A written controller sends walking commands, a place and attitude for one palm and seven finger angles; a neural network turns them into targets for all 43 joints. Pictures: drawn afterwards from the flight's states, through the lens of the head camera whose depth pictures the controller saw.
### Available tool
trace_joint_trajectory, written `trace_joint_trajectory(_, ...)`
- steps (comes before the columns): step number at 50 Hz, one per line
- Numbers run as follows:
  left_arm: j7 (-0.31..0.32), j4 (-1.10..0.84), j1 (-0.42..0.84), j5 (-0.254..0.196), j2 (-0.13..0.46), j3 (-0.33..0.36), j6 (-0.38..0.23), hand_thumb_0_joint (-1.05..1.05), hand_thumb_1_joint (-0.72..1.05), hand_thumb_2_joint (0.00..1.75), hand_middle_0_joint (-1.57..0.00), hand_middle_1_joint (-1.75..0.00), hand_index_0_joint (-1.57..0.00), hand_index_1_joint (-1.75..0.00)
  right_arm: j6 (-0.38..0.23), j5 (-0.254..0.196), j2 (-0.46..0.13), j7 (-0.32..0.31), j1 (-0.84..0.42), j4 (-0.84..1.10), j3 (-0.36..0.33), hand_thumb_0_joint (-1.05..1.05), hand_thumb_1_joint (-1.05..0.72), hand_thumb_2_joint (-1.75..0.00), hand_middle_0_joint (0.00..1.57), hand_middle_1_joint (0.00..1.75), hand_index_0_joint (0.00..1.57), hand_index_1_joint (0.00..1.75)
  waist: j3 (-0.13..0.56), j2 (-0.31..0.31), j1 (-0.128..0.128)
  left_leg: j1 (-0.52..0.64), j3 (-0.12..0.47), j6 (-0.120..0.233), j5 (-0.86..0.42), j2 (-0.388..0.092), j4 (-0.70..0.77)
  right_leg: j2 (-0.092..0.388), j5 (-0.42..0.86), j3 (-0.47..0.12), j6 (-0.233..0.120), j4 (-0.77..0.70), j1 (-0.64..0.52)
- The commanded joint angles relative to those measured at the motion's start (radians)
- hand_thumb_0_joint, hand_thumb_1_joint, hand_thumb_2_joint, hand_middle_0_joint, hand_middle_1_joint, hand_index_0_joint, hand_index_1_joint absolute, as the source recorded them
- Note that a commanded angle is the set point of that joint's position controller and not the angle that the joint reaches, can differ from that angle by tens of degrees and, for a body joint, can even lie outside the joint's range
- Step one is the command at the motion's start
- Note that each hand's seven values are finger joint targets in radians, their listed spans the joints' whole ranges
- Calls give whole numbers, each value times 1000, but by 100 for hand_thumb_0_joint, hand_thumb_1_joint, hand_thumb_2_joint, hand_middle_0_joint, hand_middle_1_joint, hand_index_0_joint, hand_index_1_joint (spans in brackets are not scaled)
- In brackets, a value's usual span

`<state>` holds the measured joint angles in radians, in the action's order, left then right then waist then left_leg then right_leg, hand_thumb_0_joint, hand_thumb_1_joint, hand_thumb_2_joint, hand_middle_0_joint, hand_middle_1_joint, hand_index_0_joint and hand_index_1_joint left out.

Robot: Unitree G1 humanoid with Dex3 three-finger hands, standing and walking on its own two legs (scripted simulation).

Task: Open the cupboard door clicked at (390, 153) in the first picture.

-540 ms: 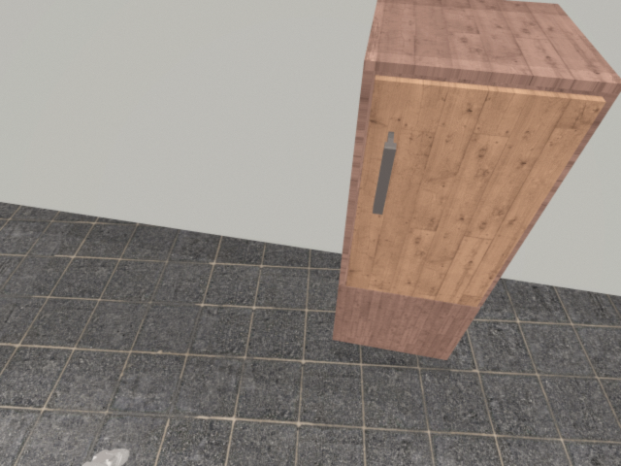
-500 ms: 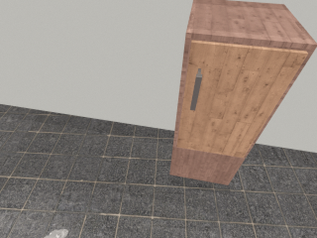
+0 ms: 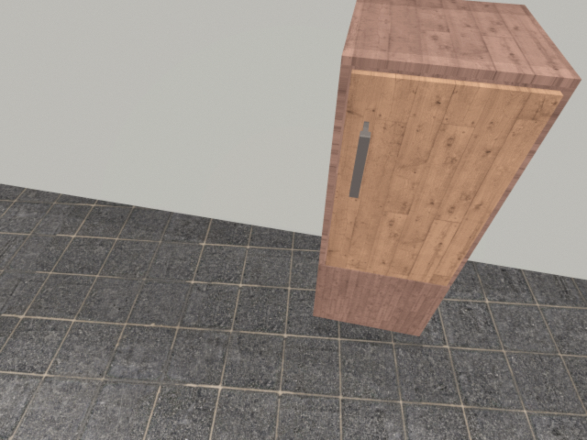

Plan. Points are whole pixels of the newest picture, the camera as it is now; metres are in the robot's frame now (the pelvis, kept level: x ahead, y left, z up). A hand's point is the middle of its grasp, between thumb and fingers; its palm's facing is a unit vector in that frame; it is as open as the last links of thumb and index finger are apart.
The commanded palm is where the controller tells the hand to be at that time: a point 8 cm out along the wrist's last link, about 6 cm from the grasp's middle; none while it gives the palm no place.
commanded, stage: stand and wait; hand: left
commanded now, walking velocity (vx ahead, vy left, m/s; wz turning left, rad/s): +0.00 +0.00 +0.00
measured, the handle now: (359, 160) +0.64 -0.10 +0.02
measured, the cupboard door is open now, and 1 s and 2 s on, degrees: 0 0 0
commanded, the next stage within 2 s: look at it before walking up in 0.28 s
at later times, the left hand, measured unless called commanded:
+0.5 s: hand out of the picture +0.06 +0.23 -0.16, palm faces -0.03 -0.95 -0.32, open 7.4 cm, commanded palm none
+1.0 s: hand out of the picture +0.08 +0.24 -0.16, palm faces -0.02 -0.95 -0.33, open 7.4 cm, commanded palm none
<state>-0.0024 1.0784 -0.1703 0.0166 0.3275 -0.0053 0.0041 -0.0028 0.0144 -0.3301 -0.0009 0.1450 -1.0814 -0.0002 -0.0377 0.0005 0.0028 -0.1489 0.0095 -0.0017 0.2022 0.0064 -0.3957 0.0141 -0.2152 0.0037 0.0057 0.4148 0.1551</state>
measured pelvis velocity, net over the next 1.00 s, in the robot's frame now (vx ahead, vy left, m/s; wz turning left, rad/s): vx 0.01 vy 0.00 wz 0.00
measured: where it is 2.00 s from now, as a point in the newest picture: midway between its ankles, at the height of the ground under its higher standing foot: outside the picture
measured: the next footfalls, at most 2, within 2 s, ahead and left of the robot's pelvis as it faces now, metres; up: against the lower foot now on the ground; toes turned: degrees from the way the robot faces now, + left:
left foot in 1.90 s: +0.11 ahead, +0.05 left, +0.00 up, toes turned -8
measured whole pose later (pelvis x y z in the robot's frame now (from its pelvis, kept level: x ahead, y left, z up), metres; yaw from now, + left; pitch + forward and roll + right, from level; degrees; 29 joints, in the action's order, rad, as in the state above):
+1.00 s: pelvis +0.01 +0.00 +0.00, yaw +0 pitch -2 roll +0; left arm 0.00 1.10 -0.14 0.02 0.32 0.00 0.00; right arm -0.01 0.01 -0.32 0.00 0.13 -1.11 0.01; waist -0.04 0.00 0.00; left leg -0.13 0.01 -0.01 0.19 0.00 -0.35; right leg 0.01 -0.20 0.01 0.00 0.37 0.13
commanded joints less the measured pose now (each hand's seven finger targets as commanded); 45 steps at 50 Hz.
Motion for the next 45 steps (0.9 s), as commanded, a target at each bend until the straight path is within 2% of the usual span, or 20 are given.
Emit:
trace_joint_trajectory(1,14,-67,61,-6,199,40,-29,0,90,90,-20,-30,-20,-30,-29,-2,-191,-11,-53,59,-41,0,-90,-90,20,30,20,30,53,10,-4,-6,95,26,-64,-107,80,110,37,-108,-34,-102,5)
trace_joint_trajectory(14,15,-48,60,-4,195,39,-25,0,90,90,-20,-30,-20,-30,-26,-1,-186,-10,-27,31,-37,0,-90,-90,20,30,20,30,14,10,-4,-35,102,21,-13,-106,103,105,-37,-118,-32,-128,23)
trace_joint_trajectory(45,16,-43,63,-4,193,41,-30,0,90,90,-20,-30,-20,-30,-30,-4,-188,-14,-45,26,-34,0,-90,-90,20,30,20,30,58,7,-2,18,93,19,-138,-121,97,109,134,-100,-31,-110,-24)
